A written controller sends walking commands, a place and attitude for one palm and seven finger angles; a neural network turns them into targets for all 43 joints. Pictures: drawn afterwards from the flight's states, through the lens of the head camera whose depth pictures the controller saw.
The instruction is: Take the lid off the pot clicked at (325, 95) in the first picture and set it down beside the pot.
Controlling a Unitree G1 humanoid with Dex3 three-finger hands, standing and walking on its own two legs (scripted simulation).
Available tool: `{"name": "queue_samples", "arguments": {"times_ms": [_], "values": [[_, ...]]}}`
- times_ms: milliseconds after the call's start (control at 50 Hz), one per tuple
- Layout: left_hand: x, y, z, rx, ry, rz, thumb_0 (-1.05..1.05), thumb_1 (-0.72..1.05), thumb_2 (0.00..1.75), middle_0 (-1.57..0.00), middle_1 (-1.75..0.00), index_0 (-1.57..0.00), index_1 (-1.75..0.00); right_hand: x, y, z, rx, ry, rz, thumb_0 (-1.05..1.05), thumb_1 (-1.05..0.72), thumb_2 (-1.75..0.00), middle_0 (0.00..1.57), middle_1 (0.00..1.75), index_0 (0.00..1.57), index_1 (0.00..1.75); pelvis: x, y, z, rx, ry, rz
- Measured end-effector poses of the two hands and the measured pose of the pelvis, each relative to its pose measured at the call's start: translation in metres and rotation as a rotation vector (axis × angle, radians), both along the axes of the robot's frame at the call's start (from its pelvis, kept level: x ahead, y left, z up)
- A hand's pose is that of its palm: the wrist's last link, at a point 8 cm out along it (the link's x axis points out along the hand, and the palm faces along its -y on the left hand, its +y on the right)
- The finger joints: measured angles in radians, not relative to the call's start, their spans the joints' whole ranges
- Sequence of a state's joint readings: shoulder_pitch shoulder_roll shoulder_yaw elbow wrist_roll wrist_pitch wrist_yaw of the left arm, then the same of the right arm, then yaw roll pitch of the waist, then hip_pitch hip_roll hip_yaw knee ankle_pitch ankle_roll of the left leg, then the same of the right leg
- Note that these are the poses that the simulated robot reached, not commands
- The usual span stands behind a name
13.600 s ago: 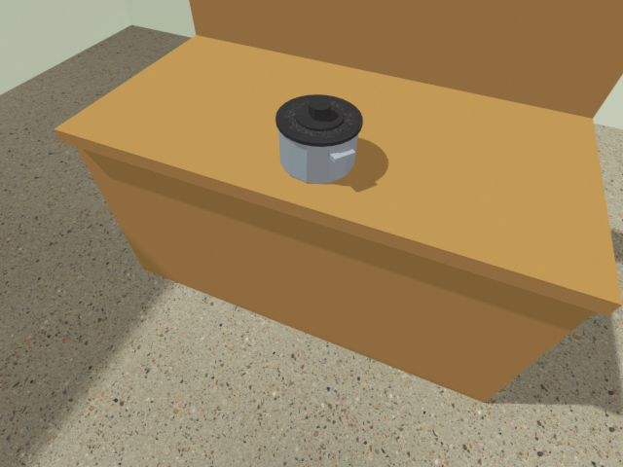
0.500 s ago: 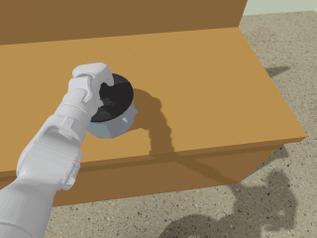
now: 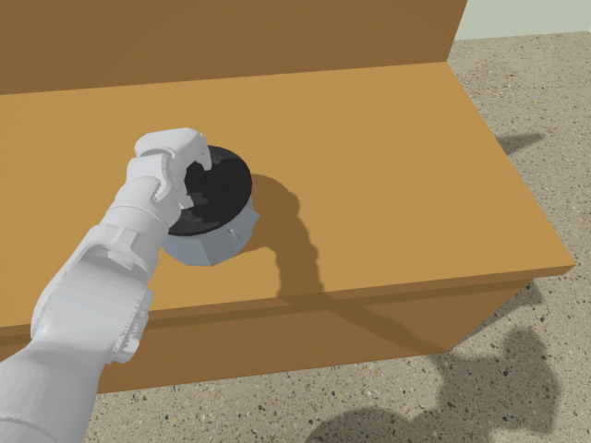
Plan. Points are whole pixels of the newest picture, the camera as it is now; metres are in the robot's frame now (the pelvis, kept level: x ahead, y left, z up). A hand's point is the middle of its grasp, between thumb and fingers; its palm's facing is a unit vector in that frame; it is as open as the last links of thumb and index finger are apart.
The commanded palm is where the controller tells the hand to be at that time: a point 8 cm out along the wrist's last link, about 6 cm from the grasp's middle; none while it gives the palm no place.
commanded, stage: close the fingers and squeeze the knob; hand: left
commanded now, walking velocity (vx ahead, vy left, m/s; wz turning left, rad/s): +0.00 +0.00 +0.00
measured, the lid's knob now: (190, 175) +0.52 +0.14 +0.04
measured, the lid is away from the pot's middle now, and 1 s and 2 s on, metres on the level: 0.00 0.01 0.01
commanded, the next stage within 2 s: lift the lid straight up in 1.34 s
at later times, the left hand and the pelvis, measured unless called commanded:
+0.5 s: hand (179, 182) +0.48 +0.14 +0.07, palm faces -0.37 -0.06 -0.93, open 8.0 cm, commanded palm +0.49 +0.14 +0.13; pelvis +0.00 +0.01 +0.00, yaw +0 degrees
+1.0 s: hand (183, 182) +0.48 +0.14 +0.07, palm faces -0.38 -0.06 -0.92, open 7.7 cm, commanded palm +0.49 +0.14 +0.13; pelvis +0.00 +0.00 +0.00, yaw +0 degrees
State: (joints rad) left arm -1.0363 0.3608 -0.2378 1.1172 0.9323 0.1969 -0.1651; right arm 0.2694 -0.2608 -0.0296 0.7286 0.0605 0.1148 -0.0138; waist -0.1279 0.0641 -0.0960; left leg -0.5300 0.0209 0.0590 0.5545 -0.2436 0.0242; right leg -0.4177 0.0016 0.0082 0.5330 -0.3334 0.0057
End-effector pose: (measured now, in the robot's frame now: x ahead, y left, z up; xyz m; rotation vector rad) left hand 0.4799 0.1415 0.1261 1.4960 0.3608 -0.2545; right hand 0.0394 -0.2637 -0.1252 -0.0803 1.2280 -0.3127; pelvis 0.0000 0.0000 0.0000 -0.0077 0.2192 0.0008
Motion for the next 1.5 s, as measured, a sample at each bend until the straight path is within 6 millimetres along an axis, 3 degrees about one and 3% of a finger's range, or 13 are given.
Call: {"name": "queue_samples", "arguments": {"times_ms": [180, 520, 820, 1140, 1500], "values": [[-0.002, 0.004, -0.001, -0.021, -0.01, -0.019, 0.0, 0.01, 1.02, -0.55, -0.85, -0.54, -0.84, 0.002, 0.0, 0.003, -0.019, -0.001, 0.01, 0.0, -0.91, -0.9, 0.2, 0.3, 0.21, 0.3, -0.003, 0.003, 0.0, -0.002, -0.003, 0.005], [0.005, 0.002, -0.002, -0.001, -0.011, -0.026, 0.0, 0.18, 0.91, -0.63, -1.01, -0.59, -0.98, -0.032, 0.008, -0.001, -0.008, 0.074, -0.033, 0.0, -0.91, -0.9, 0.2, 0.3, 0.21, 0.3, -0.003, 0.009, -0.001, -0.005, 0.012, -0.002], [0.0, -0.003, 0.001, 0.0, -0.022, -0.014, 0.01, 0.25, 0.73, -0.64, -0.99, -0.62, -0.97, -0.026, 0.008, -0.003, 0.006, 0.048, -0.023, 0.0, -0.91, -0.9, 0.2, 0.3, 0.21, 0.3, -0.004, 0.006, 0.0, -0.003, 0.004, -0.001], [0.004, -0.002, 0.0, -0.009, 0.002, -0.009, 0.01, 0.25, 0.73, -0.64, -0.99, -0.62, -0.97, -0.016, -0.006, 0.002, -0.033, 0.036, -0.011, 0.0, -0.91, -0.9, 0.2, 0.3, 0.21, 0.3, -0.002, 0.001, 0.0, -0.003, 0.006, 0.002], [0.002, 0.0, -0.001, -0.016, -0.012, -0.027, -0.01, 0.24, 0.75, -0.65, -1.0, -0.62, -0.96, -0.021, 0.003, 0.0, -0.014, 0.043, -0.023, 0.0, -0.91, -0.9, 0.2, 0.3, 0.21, 0.3, -0.002, 0.004, 0.0, -0.005, 0.004, -0.004]]}}
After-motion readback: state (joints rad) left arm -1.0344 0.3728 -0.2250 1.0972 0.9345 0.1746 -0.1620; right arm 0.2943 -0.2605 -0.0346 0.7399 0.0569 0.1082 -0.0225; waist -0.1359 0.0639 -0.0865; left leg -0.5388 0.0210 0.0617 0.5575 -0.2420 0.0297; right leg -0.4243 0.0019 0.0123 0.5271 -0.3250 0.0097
